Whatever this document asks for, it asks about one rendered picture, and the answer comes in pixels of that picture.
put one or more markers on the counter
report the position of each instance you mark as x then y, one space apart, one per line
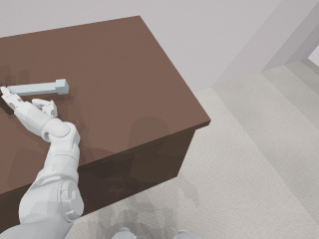
133 111

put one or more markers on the tap lever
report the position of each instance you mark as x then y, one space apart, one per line
60 86

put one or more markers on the robot right shin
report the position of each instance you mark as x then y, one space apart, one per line
181 231

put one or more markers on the left robot upper arm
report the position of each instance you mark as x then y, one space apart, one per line
48 212

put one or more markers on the left robot forearm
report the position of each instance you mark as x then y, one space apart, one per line
63 157

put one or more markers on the robot left shin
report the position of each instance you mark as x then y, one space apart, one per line
125 229

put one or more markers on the robot shin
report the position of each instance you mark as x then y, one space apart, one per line
125 229
181 231

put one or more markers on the robot left hand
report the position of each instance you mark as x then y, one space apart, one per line
30 115

